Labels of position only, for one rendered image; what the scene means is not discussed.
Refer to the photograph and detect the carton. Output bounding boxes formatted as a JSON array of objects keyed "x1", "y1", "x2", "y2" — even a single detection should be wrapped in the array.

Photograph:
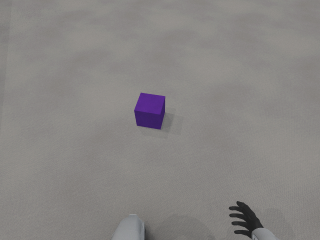
[{"x1": 134, "y1": 93, "x2": 165, "y2": 130}]

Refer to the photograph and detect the robot right forearm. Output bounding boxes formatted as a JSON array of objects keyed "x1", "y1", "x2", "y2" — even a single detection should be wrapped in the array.
[{"x1": 251, "y1": 228, "x2": 280, "y2": 240}]

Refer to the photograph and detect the robot left thigh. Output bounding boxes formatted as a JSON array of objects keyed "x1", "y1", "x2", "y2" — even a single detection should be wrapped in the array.
[{"x1": 110, "y1": 217, "x2": 145, "y2": 240}]

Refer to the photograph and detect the robot left shin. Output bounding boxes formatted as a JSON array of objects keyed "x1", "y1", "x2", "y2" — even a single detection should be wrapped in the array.
[{"x1": 128, "y1": 214, "x2": 139, "y2": 218}]

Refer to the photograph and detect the right robot hand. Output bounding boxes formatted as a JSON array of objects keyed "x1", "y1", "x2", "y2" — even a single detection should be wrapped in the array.
[{"x1": 229, "y1": 201, "x2": 264, "y2": 239}]

